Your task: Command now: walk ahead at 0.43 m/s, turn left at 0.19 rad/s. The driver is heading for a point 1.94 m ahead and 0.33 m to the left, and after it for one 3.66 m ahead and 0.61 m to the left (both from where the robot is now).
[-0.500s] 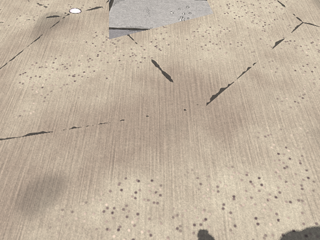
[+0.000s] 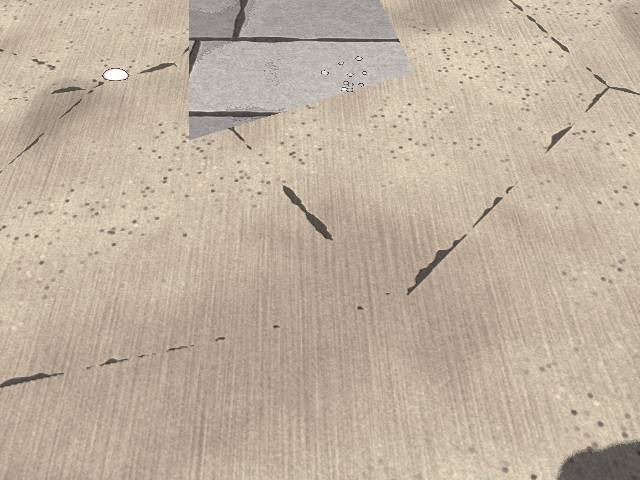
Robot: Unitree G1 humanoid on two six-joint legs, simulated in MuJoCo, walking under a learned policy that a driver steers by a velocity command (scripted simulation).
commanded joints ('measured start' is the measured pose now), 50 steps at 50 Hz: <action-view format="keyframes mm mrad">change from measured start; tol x32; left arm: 1 31 163 46 -7 2 -2 7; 50 -190 112 16 -45 0 45 14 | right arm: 1 -122 -82 -17 -101 -1 -21 18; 8 248 -246 -74 -80 -26 -11 13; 50 79 -137 -52 -60 -41 108 -55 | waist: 1 27 -98 47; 8 -86 214 -484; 29 -44 99 -149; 32 -101 -321 -114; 50 -64 43 -23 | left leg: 1 6 -22 6 -65 -19 40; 6 484 -77 -10 -127 165 139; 8 993 292 -665 -151 480 431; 14 368 80 -325 -304 82 285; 29 400 6 -414 -156 -79 191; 33 164 -174 -139 309 -721 -9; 46 623 14 -122 -207 -6 33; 50 448 -2 -111 -235 -340 79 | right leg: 1 5 -302 53 -33 393 -126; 5 46 -252 -23 310 848 -40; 8 -585 30 53 1127 -426 118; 9 -626 -44 115 1170 -361 105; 27 -397 -81 65 400 -34 142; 32 -157 -457 429 80 516 -169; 50 -301 -100 38 270 101 83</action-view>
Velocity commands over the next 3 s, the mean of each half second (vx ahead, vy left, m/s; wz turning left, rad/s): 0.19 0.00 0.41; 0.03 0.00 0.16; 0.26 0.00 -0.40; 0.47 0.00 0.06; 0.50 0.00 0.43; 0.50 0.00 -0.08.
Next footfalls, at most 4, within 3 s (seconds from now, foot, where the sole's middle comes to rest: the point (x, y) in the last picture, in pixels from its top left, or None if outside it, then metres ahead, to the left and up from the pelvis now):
0.12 left None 0.26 0.14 -0.78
0.60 right None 0.32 -0.07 -0.78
0.90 left None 0.19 0.16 -0.78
1.32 right None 0.34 -0.08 -0.78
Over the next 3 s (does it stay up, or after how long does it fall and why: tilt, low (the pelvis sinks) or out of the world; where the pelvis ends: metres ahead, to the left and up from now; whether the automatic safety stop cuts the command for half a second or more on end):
stays up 1.13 0.20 0.00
